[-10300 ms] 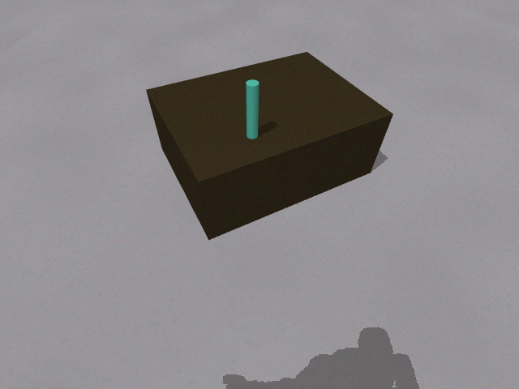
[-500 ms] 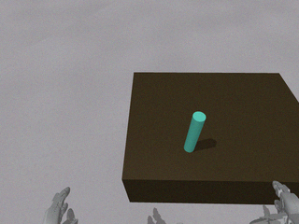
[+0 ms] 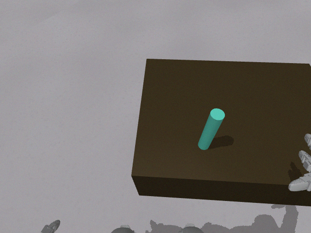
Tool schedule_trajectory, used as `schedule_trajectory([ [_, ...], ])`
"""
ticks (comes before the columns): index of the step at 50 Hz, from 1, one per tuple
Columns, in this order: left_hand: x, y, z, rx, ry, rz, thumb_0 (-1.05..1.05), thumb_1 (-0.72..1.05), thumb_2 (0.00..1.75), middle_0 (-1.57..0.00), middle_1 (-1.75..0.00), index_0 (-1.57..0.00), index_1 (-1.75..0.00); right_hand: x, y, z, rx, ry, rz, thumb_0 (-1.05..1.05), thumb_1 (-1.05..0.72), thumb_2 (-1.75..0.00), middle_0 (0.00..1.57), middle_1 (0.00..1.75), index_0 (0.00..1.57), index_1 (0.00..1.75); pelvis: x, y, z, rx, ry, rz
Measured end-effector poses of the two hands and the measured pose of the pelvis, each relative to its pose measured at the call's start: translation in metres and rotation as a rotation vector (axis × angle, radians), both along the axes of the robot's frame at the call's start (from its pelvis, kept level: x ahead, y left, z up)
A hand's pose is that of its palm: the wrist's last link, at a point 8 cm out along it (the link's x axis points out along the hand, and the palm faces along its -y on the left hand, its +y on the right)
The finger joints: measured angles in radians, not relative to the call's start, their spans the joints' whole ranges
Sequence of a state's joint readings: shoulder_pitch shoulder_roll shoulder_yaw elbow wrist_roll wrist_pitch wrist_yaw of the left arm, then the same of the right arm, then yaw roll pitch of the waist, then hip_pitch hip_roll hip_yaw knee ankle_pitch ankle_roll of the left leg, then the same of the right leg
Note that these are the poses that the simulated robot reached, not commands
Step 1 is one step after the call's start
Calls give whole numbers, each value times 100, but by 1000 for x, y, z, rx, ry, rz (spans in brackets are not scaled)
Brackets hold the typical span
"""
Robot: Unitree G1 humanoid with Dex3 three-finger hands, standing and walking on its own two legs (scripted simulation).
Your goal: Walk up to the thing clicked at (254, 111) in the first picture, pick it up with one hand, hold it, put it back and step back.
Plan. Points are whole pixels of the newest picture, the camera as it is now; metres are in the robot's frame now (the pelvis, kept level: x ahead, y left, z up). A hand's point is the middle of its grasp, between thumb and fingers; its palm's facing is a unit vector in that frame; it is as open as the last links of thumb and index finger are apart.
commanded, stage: go down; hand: right
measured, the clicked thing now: (209, 131) +0.51 -0.19 -0.21
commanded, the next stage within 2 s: approach in 0.42 s
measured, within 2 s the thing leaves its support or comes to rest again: neither
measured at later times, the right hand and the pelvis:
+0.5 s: hand (305, 135) +0.37 -0.37 +0.03, palm faces +0.19 +0.98 -0.08, open 17.7 cm; pelvis -0.01 +0.00 -0.01, yaw +1 degrees
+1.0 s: hand (252, 137) +0.44 -0.31 -0.13, palm faces +0.09 +0.99 +0.04, open 17.6 cm; pelvis -0.05 -0.01 -0.15, yaw +4 degrees
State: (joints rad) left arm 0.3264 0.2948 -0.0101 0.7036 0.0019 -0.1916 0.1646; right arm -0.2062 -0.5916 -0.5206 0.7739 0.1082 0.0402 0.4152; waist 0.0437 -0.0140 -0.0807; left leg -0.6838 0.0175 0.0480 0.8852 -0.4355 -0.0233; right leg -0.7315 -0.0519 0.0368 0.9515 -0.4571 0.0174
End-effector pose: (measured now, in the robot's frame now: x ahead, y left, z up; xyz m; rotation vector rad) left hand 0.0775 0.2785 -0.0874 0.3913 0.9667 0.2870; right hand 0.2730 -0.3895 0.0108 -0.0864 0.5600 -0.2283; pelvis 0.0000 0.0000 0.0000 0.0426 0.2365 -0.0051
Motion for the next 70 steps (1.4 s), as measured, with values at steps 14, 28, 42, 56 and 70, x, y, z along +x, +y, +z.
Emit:
schedule_trajectory([
  [14,-4,2,3,18,47,-33,1,91,88,-21,-30,-22,-29,44,-14,19,14,-171,25,-1,58,-4,6,5,5,6,-5,0,-3,4,30,2],
  [28,-40,5,-1,26,177,-9,1,91,87,-21,-31,-22,-29,69,-27,23,27,-251,31,-1,60,-5,5,5,5,6,-9,-4,-9,10,70,8],
  [42,-52,-1,-58,28,222,-77,1,91,87,-21,-31,-22,-30,110,-7,-42,48,-504,75,-1,61,-5,3,5,4,6,-30,-10,-73,23,238,34],
  [56,-67,-25,-208,-36,291,-95,0,92,87,-20,-30,-21,-29,158,33,-198,82,-554,126,-1,55,-2,7,4,6,5,-63,-11,-204,51,381,64],
  [70,-148,-18,-296,-63,492,-5,0,90,88,-21,-30,-22,-29,194,62,-282,48,-579,108,-1,56,-2,7,4,6,4,-89,-10,-301,62,400,78],
])
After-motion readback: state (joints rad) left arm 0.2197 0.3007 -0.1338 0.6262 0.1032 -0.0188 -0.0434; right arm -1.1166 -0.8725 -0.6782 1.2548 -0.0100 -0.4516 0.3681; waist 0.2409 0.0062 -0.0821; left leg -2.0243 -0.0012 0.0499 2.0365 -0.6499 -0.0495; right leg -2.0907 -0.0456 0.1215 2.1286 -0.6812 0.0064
